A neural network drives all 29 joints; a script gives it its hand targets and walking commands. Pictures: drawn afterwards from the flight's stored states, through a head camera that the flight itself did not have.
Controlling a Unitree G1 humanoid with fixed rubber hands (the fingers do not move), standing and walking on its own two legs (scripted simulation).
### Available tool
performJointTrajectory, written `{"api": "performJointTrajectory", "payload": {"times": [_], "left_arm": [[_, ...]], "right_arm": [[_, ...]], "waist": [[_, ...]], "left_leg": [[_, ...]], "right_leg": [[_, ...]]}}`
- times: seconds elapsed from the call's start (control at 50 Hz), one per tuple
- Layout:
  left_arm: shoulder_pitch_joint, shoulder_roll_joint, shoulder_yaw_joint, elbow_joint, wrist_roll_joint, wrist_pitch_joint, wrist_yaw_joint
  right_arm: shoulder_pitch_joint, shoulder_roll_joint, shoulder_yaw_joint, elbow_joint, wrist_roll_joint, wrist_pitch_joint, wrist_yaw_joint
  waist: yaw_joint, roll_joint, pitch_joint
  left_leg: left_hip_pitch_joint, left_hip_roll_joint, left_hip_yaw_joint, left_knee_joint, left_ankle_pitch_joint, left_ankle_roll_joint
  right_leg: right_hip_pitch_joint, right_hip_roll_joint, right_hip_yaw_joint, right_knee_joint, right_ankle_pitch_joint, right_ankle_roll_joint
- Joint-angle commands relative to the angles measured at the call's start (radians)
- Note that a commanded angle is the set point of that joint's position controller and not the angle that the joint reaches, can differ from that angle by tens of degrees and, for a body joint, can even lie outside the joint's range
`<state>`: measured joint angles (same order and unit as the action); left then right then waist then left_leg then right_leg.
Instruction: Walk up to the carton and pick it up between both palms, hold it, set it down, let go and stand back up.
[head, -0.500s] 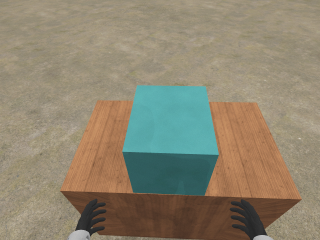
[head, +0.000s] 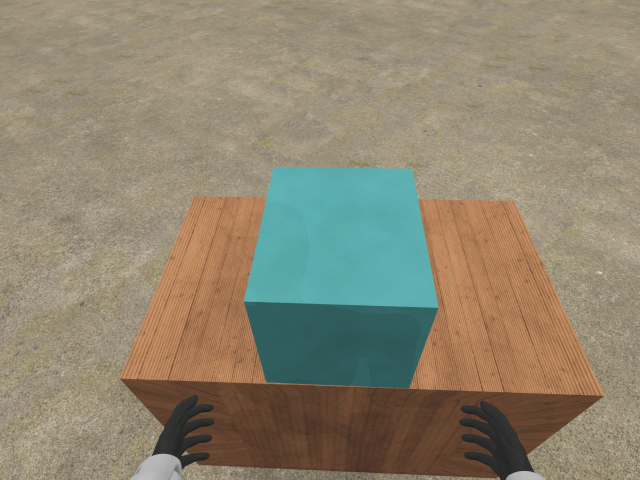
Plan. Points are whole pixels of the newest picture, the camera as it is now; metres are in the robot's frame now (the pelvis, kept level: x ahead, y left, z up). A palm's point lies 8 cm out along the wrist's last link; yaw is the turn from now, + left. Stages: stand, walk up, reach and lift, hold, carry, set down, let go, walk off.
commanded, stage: let go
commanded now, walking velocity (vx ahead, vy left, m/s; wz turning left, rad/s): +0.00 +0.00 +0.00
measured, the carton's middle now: (339, 274) +0.46 -0.01 -0.07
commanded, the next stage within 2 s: stand in 0.18 s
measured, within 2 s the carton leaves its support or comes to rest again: neither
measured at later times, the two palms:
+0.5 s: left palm (121, 454) +0.17 +0.28 -0.07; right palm out of the picture +0.13 -0.26 -0.10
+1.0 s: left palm (115, 468) +0.16 +0.29 -0.08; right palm out of the picture +0.13 -0.26 -0.10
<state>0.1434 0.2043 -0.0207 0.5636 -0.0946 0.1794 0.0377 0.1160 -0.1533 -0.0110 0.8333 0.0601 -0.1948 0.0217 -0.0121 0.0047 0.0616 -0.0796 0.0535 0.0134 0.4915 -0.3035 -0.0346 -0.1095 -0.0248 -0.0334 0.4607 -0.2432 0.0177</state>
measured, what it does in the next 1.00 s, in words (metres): stands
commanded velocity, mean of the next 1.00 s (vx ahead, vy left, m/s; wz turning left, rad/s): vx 0.00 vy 0.00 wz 0.00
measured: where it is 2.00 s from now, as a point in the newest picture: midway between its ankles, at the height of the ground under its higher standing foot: outside the picture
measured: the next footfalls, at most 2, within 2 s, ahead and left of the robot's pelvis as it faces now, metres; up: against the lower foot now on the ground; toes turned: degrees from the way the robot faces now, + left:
none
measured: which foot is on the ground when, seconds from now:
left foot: down 0.00-1.00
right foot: down 0.00-1.00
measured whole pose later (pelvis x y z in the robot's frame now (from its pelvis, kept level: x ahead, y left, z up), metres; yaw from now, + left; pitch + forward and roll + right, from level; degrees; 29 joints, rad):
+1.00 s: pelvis +0.01 +0.00 +0.00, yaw +0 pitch -3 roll -1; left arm 0.15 0.39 -0.02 0.71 -0.06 0.00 0.01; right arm 0.14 -0.27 -0.01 0.83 0.04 -0.02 0.02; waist -0.01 0.00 0.06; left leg -0.13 0.05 0.01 0.49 -0.31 -0.03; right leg -0.16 -0.02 -0.03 0.46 -0.25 0.02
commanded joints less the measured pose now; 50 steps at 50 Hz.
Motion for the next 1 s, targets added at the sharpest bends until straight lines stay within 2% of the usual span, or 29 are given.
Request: {"api": "performJointTrajectory", "payload": {"times": [0.0, 0.02, 0.16, 0.18, 0.2, 0.22, 0.28, 0.32, 0.36, 0.42, 0.44, 0.48, 0.5, 0.52, 0.6, 0.62, 0.64, 0.66, 0.68, 0.7, 0.72, 0.74, 0.76, 0.84, 0.88, 0.9, 0.94, 0.96, 0.98], "left_arm": [[-0.048, 0.094, 0.066, -0.21, 0.117, -0.009, -0.008], [-0.049, 0.097, 0.074, -0.22, 0.121, -0.007, -0.007], [-0.06, 0.095, 0.071, -0.214, 0.12, -0.006, -0.003], [0.002, 0.312, 0.116, -0.042, 0.167, -0.092, 0.008], [0.035, 0.298, 0.104, -0.021, 0.165, -0.131, 0.004], [0.006, 0.292, 0.096, 0.002, 0.167, -0.153, -0.002], [-0.032, 0.271, 0.08, 0.013, 0.154, -0.178, -0.022], [-0.012, 0.278, 0.073, 0.032, 0.151, -0.192, -0.028], [-0.006, 0.293, 0.065, 0.052, 0.147, -0.206, -0.031], [-0.002, 0.319, 0.064, 0.069, 0.149, -0.216, -0.034], [0.009, 0.324, 0.059, 0.08, 0.142, -0.216, -0.034], [0.014, 0.353, 0.065, 0.096, 0.143, -0.218, -0.03], [0.006, 0.365, 0.068, 0.104, 0.145, -0.219, -0.028], [0.007, 0.358, 0.067, 0.106, 0.143, -0.215, -0.031], [0.017, 0.359, 0.063, 0.118, 0.138, -0.223, -0.03], [0.019, 0.362, 0.064, 0.128, 0.14, -0.224, -0.028], [0.01, 0.368, 0.068, 0.13, 0.137, -0.222, -0.029], [0.015, 0.368, 0.071, 0.129, 0.137, -0.219, -0.026], [0.016, 0.363, 0.067, 0.134, 0.135, -0.219, -0.028], [0.029, 0.376, 0.07, 0.141, 0.134, -0.219, -0.031], [0.018, 0.373, 0.065, 0.148, 0.133, -0.217, -0.027], [0.026, 0.37, 0.066, 0.149, 0.135, -0.215, -0.028], [0.02, 0.359, 0.064, 0.151, 0.132, -0.215, -0.029], [0.009, 0.361, 0.064, 0.164, 0.141, -0.225, -0.028], [0.003, 0.368, 0.064, 0.165, 0.136, -0.222, -0.03], [0.006, 0.363, 0.065, 0.161, 0.134, -0.221, -0.03], [0.015, 0.374, 0.069, 0.167, 0.132, -0.217, -0.03], [0.017, 0.371, 0.069, 0.173, 0.132, -0.217, -0.031], [0.015, 0.365, 0.067, 0.175, 0.129, -0.219, -0.031]], "right_arm": [[-0.053, -0.17, -0.108, -0.143, -0.092, -0.007, -0.001], [-0.06, -0.171, -0.11, -0.159, -0.098, -0.01, 0.002], [-0.063, -0.18, -0.112, -0.15, -0.1, -0.005, 0.007], [0.0, -0.332, -0.092, -0.076, -0.123, 0.075, -0.021], [0.019, -0.314, -0.083, -0.078, -0.121, 0.11, -0.029], [0.003, -0.317, -0.079, -0.08, -0.117, 0.126, -0.027], [0.008, -0.326, -0.074, -0.076, -0.115, 0.138, -0.021], [-0.011, -0.331, -0.069, -0.081, -0.114, 0.143, -0.016], [-0.01, -0.342, -0.072, -0.077, -0.105, 0.149, -0.016], [0.01, -0.352, -0.066, -0.068, -0.102, 0.16, -0.015], [0.007, -0.374, -0.072, -0.073, -0.099, 0.162, -0.013], [0.026, -0.367, -0.066, -0.06, -0.099, 0.166, -0.02], [0.018, -0.376, -0.067, -0.063, -0.095, 0.167, -0.017], [0.016, -0.379, -0.067, -0.062, -0.098, 0.168, -0.018], [0.003, -0.379, -0.069, -0.07, -0.089, 0.171, -0.016], [0.009, -0.381, -0.065, -0.068, -0.095, 0.17, -0.017], [0.017, -0.387, -0.063, -0.062, -0.093, 0.171, -0.017], [0.018, -0.395, -0.069, -0.055, -0.094, 0.171, -0.017], [-0.002, -0.392, -0.068, -0.058, -0.098, 0.173, -0.016], [0.017, -0.391, -0.067, -0.059, -0.098, 0.173, -0.017], [0.014, -0.396, -0.068, -0.054, -0.096, 0.176, -0.019], [0.015, -0.388, -0.066, -0.049, -0.094, 0.175, -0.02], [0.011, -0.399, -0.065, -0.049, -0.096, 0.173, -0.021], [0.021, -0.378, -0.059, -0.053, -0.093, 0.172, -0.021], [0.0, -0.388, -0.064, -0.053, -0.092, 0.175, -0.02], [-0.015, -0.388, -0.063, -0.054, -0.094, 0.174, -0.021], [0.002, -0.397, -0.062, -0.045, -0.091, 0.175, -0.019], [-0.001, -0.398, -0.064, -0.04, -0.088, 0.172, -0.021], [0.004, -0.391, -0.062, -0.043, -0.09, 0.17, -0.021]], "waist": [[0.016, 0.033, -0.028], [0.024, 0.039, -0.034], [0.02, 0.04, -0.039], [0.058, -0.031, 0.005], [0.037, -0.019, -0.009], [0.025, -0.033, -0.032], [0.02, 0.033, -0.019], [0.027, 0.013, -0.065], [0.026, 0.038, -0.105], [0.018, -0.007, -0.13], [0.02, 0.041, -0.126], [0.014, 0.026, -0.133], [0.005, 0.06, -0.143], [0.013, 0.027, -0.136], [0.012, 0.053, -0.149], [0.011, 0.038, -0.153], [0.004, 0.054, -0.157], [0.01, 0.036, -0.16], [0.011, 0.069, -0.146], [0.002, 0.066, -0.161], [0.005, 0.03, -0.131], [0.004, 0.043, -0.144], [0.014, 0.084, -0.133], [-0.001, 0.031, -0.149], [-0.002, 0.082, -0.137], [0.008, 0.055, -0.127], [0.007, 0.065, -0.138], [0.009, 0.047, -0.147], [0.007, 0.08, -0.15]], "left_leg": [[-0.018, -0.059, 0.08, -0.157, 0.253, -0.027], [-0.028, -0.057, 0.079, -0.159, 0.254, -0.029], [-0.035, -0.056, 0.077, -0.156, 0.237, -0.027], [-0.192, 0.018, -0.032, -0.071, 0.276, 0.031], [-0.156, 0.009, -0.018, -0.062, 0.181, 0.034], [-0.147, 0.014, -0.024, -0.074, 0.121, 0.042], [-0.193, 0.014, -0.053, -0.111, 0.024, 0.055], [-0.199, 0.025, -0.068, -0.124, 0.03, 0.052], [-0.176, 0.024, -0.064, -0.096, 0.112, 0.054], [-0.122, 0.036, -0.063, -0.079, 0.216, 0.057], [-0.134, 0.029, -0.059, -0.068, 0.222, 0.063], [-0.095, 0.037, -0.064, -0.072, 0.253, 0.063], [-0.092, 0.041, -0.069, -0.068, 0.27, 0.066], [-0.109, 0.038, -0.062, -0.068, 0.276, 0.063], [-0.086, 0.042, -0.06, -0.071, 0.322, 0.062], [-0.083, 0.043, -0.064, -0.071, 0.33, 0.065], [-0.079, 0.043, -0.055, -0.07, 0.317, 0.06], [-0.078, 0.043, -0.059, -0.069, 0.313, 0.062], [-0.087, 0.038, -0.051, -0.069, 0.312, 0.06], [-0.073, 0.04, -0.052, -0.068, 0.295, 0.063], [-0.073, 0.05, -0.069, -0.081, 0.286, 0.066], [-0.084, 0.051, -0.066, -0.075, 0.289, 0.068], [-0.094, 0.047, -0.053, -0.079, 0.283, 0.066], [-0.066, 0.047, -0.056, -0.083, 0.274, 0.063], [-0.075, 0.05, -0.051, -0.089, 0.266, 0.063], [-0.097, 0.05, -0.063, -0.095, 0.247, 0.062], [-0.088, 0.052, -0.059, -0.101, 0.25, 0.061], [-0.072, 0.055, -0.067, -0.097, 0.271, 0.068], [-0.075, 0.053, -0.055, -0.088, 0.289, 0.063]], "right_leg": [[0.054, 0.065, -0.003, -0.113, 0.139, -0.034], [0.063, 0.067, -0.008, -0.101, 0.138, -0.034], [0.063, 0.069, -0.01, -0.097, 0.125, -0.034], [-0.015, -0.05, 0.066, -0.046, 0.158, -0.038], [-0.046, -0.051, 0.067, -0.05, 0.116, -0.028], [-0.067, -0.059, 0.077, -0.047, 0.078, -0.033], [-0.075, -0.055, 0.085, -0.059, 0.021, -0.036], [-0.033, -0.041, 0.066, -0.043, 0.051, -0.03], [-0.011, -0.058, 0.081, -0.034, 0.1, -0.039], [-0.011, -0.063, 0.075, -0.024, 0.181, -0.043], [-0.012, -0.066, 0.079, -0.025, 0.205, -0.044], [-0.017, -0.075, 0.082, -0.018, 0.224, -0.048], [-0.007, -0.074, 0.083, -0.022, 0.239, -0.05], [0.006, -0.067, 0.065, -0.014, 0.232, -0.047], [0.015, -0.076, 0.074, -0.012, 0.293, -0.049], [0.025, -0.08, 0.082, -0.014, 0.297, -0.049], [0.023, -0.079, 0.075, -0.014, 0.289, -0.05], [0.027, -0.08, 0.08, -0.018, 0.297, -0.054], [0.023, -0.082, 0.076, -0.014, 0.299, -0.051], [0.027, -0.083, 0.082, -0.021, 0.287, -0.051], [0.007, -0.08, 0.08, -0.025, 0.273, -0.055], [0.02, -0.081, 0.075, -0.025, 0.275, -0.051], [0.023, -0.081, 0.078, -0.029, 0.275, -0.05], [0.01, -0.079, 0.077, -0.027, 0.26, -0.048], [0.001, -0.081, 0.08, -0.03, 0.252, -0.049], [0.011, -0.078, 0.074, -0.031, 0.241, -0.048], [0.023, -0.077, 0.077, -0.029, 0.238, -0.049], [0.013, -0.077, 0.083, -0.035, 0.238, -0.055], [0.029, -0.086, 0.084, -0.036, 0.266, -0.055]]}}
